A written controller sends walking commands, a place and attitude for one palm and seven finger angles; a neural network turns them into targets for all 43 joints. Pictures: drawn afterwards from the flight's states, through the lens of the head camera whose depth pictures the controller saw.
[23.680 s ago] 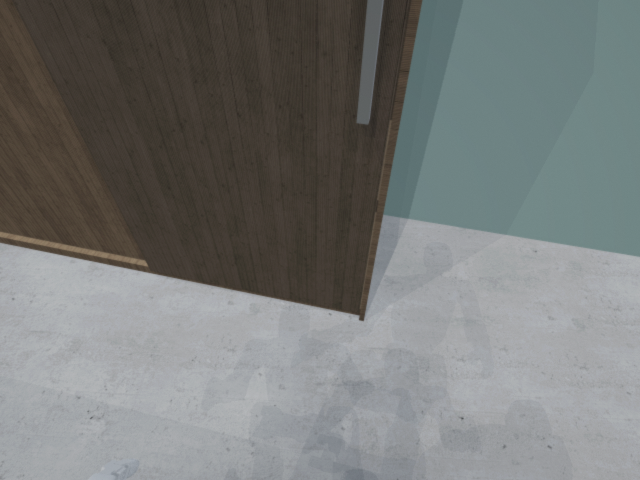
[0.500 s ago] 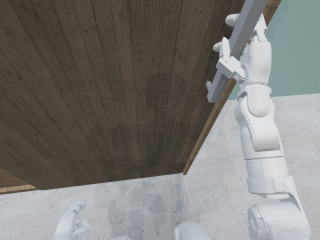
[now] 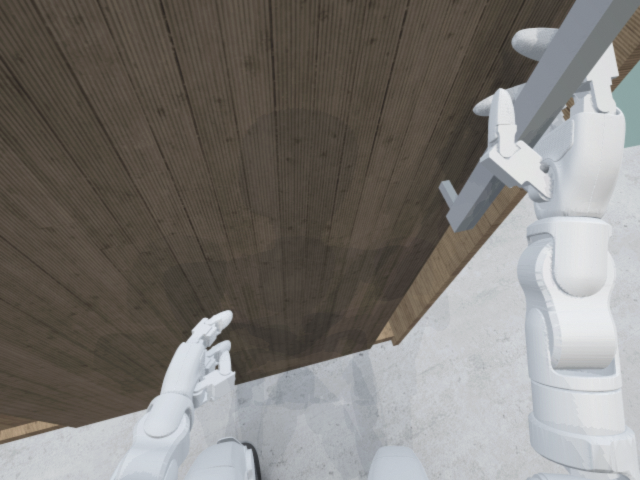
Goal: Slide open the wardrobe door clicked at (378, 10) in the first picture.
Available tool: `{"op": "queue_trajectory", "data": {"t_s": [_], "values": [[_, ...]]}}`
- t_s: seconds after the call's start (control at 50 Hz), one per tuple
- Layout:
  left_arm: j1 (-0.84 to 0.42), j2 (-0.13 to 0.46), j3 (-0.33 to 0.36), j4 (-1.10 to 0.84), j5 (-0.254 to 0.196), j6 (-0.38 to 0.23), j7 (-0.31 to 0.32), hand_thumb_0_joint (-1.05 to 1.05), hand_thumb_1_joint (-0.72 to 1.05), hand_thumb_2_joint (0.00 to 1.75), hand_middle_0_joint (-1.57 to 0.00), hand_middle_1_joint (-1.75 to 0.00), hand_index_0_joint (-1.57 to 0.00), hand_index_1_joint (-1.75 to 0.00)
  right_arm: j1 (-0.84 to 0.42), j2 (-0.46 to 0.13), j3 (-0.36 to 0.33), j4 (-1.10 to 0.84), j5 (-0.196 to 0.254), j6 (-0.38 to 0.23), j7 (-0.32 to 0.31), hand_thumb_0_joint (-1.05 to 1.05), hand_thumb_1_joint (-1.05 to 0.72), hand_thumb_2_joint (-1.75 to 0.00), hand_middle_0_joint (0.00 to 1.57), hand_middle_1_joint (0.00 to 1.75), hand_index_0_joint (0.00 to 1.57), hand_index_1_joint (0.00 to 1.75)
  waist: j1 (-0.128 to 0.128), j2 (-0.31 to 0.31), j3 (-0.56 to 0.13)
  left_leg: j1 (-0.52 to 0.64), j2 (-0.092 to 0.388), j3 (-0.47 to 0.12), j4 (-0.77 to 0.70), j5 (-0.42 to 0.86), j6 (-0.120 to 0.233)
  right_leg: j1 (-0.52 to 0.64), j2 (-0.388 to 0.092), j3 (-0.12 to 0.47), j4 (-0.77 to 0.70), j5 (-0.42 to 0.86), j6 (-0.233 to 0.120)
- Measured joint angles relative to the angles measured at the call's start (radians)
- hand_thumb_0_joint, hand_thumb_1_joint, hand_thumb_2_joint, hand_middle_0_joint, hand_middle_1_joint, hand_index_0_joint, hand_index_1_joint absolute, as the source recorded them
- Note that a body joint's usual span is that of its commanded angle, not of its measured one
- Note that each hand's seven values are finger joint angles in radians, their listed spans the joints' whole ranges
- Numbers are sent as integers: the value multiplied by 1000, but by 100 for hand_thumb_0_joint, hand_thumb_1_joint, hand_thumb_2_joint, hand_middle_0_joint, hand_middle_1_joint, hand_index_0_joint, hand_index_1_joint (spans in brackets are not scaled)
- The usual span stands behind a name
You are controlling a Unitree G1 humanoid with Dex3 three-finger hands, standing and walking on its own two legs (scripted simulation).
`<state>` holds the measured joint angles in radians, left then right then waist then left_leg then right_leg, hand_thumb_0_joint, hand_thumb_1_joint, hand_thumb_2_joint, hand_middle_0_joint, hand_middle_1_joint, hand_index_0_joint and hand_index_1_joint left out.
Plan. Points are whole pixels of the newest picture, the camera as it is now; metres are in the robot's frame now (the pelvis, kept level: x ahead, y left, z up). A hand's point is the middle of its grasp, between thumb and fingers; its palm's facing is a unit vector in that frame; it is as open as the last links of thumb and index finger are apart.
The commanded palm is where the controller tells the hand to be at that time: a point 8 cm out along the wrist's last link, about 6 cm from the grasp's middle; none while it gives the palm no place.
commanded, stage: step sideways, sliding the door along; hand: right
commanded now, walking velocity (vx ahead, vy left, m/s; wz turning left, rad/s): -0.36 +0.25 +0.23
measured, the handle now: (515, 102) +0.38 -0.19 +0.24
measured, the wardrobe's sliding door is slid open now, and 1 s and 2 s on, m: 0.08 0.41 0.65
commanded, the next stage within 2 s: none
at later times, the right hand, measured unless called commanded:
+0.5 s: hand (324, 179) +0.32 -0.02 +0.23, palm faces +0.04 +1.00 -0.02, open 6.8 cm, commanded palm +0.29 -0.01 +0.22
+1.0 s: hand (76, 236) +0.28 +0.14 +0.23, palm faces -0.17 +0.98 -0.07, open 7.5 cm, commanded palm +0.27 +0.11 +0.22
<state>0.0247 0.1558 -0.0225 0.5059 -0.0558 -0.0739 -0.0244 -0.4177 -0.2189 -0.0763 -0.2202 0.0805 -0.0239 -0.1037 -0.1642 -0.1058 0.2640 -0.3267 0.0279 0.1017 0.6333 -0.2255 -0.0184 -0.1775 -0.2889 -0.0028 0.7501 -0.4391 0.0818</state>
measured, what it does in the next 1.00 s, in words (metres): steps to the left: right foot, then left foot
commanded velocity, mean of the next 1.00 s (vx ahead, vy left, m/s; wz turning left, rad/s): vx -0.16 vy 0.28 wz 0.15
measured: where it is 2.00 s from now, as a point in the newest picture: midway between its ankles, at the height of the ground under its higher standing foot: outside the picture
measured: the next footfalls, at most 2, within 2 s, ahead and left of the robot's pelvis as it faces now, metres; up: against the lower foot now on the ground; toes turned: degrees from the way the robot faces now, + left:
right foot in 0.20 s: +0.02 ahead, -0.09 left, +0.00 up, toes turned -9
left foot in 0.60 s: +0.02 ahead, +0.27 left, +0.00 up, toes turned +10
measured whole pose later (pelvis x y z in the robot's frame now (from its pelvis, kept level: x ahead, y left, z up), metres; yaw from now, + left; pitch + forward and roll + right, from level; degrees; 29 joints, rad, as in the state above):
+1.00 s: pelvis -0.08 +0.19 +0.03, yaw +10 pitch -2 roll +3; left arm 0.09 0.19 0.04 0.59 -0.01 -0.02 -0.03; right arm -0.35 -0.18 0.05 -0.21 0.03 -0.10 -0.11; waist -0.03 -0.02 0.20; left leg -0.52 -0.04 0.02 1.07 -0.42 -0.02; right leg -0.20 -0.18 -0.15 0.55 -0.30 0.04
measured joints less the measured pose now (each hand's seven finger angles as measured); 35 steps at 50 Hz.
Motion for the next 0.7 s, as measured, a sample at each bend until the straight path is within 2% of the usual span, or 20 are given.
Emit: {"op": "queue_trajectory", "data": {"t_s": [0.04,0.08,0.12,0.14,0.18,0.2,0.22,0.24,0.28,0.34,0.42,0.48,0.56,0.6,0.62,0.64,0.66,0.7], "values": [[-34,43,-1,24,13,-8,2,1,91,90,-21,-30,-22,-31,53,22,-40,-37,3,-9,-26,-11,-67,-84,51,143,20,118,32,-19,-5,-35,8,1,20,-17,18,-97,92,47,183,-147,-34],[-44,71,-1,29,13,-14,2,1,91,90,-20,-30,-27,-34,94,46,-50,-88,11,-7,-48,-10,-67,-84,51,142,20,119,59,-8,6,-54,26,-9,1,39,31,-164,186,28,292,-222,-45],[-48,76,9,37,13,-14,10,2,91,90,-20,-30,-28,-34,118,62,-46,-139,-1,-14,-57,-9,-68,-83,50,142,20,121,85,23,19,-54,37,-12,-42,59,38,-192,243,-19,267,-221,-46],[-46,78,14,39,14,-10,11,2,91,90,-20,-30,-28,-34,126,67,-38,-165,-11,-14,-60,-8,-68,-83,49,142,21,121,96,37,24,-58,37,-13,-58,73,41,-188,255,-44,198,-183,-45],[-32,86,24,38,18,5,12,2,91,90,-20,-30,-26,-34,124,73,-10,-196,-28,-19,-56,-7,-69,-81,49,142,20,120,117,54,24,-74,27,-2,-56,96,43,-147,251,-95,-1,19,-44],[-16,91,30,34,22,11,10,2,91,90,-20,-30,-26,-33,116,72,10,-201,-30,-21,-51,-7,-70,-81,48,142,19,119,125,53,14,-93,13,5,-25,92,37,-115,230,-113,-91,168,-70],[-1,87,45,33,25,16,7,2,91,90,-20,-30,-25,-33,99,66,31,-198,-36,-23,-42,-7,-70,-80,48,143,19,117,124,64,16,-117,4,-9,52,7,26,-103,221,-119,-103,159,-97],[13,79,56,33,26,22,2,2,91,90,-20,-30,-24,-32,83,62,52,-183,-45,-37,-37,-7,-71,-80,47,144,18,115,111,80,26,-141,-6,-40,160,-101,22,-95,214,-127,-88,120,-106],[42,67,61,36,33,22,-16,2,91,90,-20,-30,-23,-32,85,74,84,-171,-75,-53,-32,-7,-71,-79,45,145,17,113,88,93,31,-182,-36,-84,364,-228,17,-73,184,-141,-84,71,-96],[85,55,58,29,36,9,-36,2,91,90,-20,-30,-22,-31,118,108,118,-168,-100,-66,-36,-5,-72,-78,42,146,19,112,71,72,22,-198,-37,-81,503,-252,3,-41,125,-144,-132,86,-60],[107,31,45,12,36,2,-42,2,91,90,-20,-30,-21,-31,155,122,134,-165,-98,-73,-36,-3,-72,-79,40,145,20,116,41,45,10,-160,-7,-63,434,-195,-12,3,58,-168,-211,133,-29],[101,7,28,1,37,-10,-36,2,91,90,-20,-30,-20,-30,159,113,126,-153,-86,-72,-37,-3,-72,-80,40,145,19,118,25,40,4,-104,0,-52,310,-162,-18,23,21,-179,-244,158,3],[72,-13,7,-9,32,-30,-30,2,91,90,-20,-30,-20,-30,137,87,91,-124,-50,-64,-46,-3,-71,-82,42,145,17,120,19,34,-2,-1,-12,-35,102,-101,-15,14,-13,-167,-223,166,49],[60,-15,0,-12,21,-38,-28,2,91,90,-20,-30,-20,-30,115,73,67,-108,-38,-42,-54,-4,-70,-82,44,144,16,120,21,41,-16,66,-11,-28,-38,23,-12,-19,-14,-148,-164,147,62],[43,-5,-4,-7,14,-38,-26,2,91,90,-21,-30,-20,-30,108,77,52,-98,-36,-36,-58,-5,-70,-83,45,144,16,120,32,25,-20,81,-19,-12,-55,-7,-1,-48,-24,-125,-115,128,38],[19,12,-3,7,12,-35,-20,2,91,90,-21,-30,-20,-30,110,86,39,-90,-34,-40,-65,-5,-70,-83,46,144,16,120,47,2,-21,69,-27,0,-37,-40,13,-85,-13,-80,-48,51,5],[-4,27,1,22,13,-33,-10,2,91,90,-21,-30,-20,-30,118,93,32,-88,-34,-43,-74,-6,-70,-83,47,144,16,120,58,-7,-25,50,-25,0,-23,-57,25,-124,31,-36,32,-46,-18],[-35,48,16,42,15,-32,5,2,91,90,-21,-30,-20,-30,141,106,34,-104,-25,-41,-84,-5,-71,-83,47,143,14,121,62,8,-34,12,-9,-26,-28,-44,38,-188,144,-4,187,-167,-40]]}}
